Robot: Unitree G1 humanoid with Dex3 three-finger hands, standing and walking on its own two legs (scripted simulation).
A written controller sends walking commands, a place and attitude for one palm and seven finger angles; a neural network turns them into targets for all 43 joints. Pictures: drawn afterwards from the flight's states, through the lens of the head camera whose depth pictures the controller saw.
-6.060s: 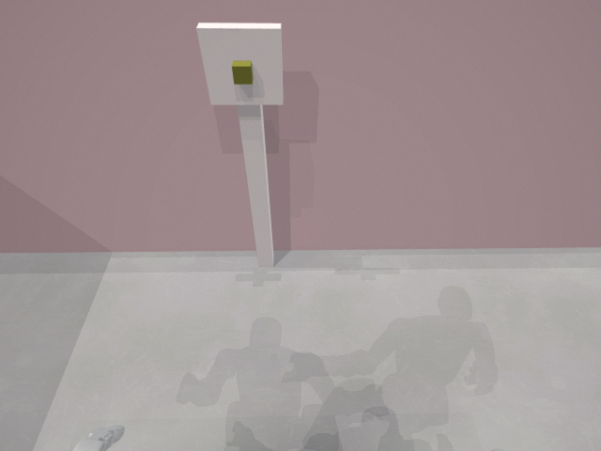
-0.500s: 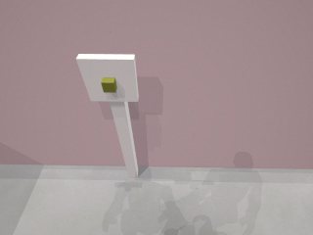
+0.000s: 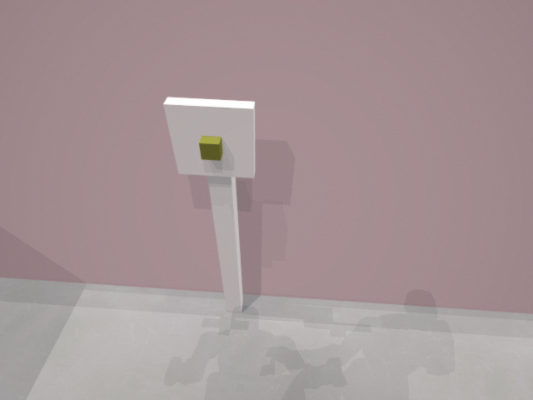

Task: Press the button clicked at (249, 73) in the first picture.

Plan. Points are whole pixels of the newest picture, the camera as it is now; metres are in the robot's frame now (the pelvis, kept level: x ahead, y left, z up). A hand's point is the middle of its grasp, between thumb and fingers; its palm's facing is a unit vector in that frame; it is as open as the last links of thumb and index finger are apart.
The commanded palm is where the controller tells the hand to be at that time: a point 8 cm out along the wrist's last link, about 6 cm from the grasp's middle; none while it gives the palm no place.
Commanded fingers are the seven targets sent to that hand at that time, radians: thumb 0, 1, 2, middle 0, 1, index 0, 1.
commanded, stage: look again from close up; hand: left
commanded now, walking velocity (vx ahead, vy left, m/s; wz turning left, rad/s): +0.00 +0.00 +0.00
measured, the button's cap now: (211, 147) +0.59 +0.16 +0.07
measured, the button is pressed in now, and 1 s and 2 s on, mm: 0 0 0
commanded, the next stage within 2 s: shuffle to correct the standing spot in 0.08 s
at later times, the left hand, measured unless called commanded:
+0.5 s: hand out of the picture +0.01 +0.17 -0.18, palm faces +0.00 -0.98 -0.19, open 7.3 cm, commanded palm none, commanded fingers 0.00 0.90 0.90 -0.20 -0.30 -0.20 -0.30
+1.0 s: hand (183, 390) +0.19 +0.17 -0.19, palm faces +0.04 -0.97 -0.25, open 7.3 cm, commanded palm none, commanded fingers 0.00 0.90 0.90 -0.20 -0.30 -0.20 -0.30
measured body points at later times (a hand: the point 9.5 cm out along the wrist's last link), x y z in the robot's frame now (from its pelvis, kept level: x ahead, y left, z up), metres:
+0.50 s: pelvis +0.02 -0.01 +0.00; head +0.01 -0.01 +0.45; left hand +0.01 +0.22 -0.16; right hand +0.01 -0.25 -0.16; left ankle -0.02 +0.11 -0.74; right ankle +0.03 -0.12 -0.74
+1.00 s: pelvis +0.13 -0.03 -0.02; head +0.15 -0.04 +0.43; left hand +0.19 +0.22 -0.17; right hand +0.02 -0.24 -0.18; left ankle -0.01 +0.10 -0.72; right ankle +0.21 -0.15 -0.74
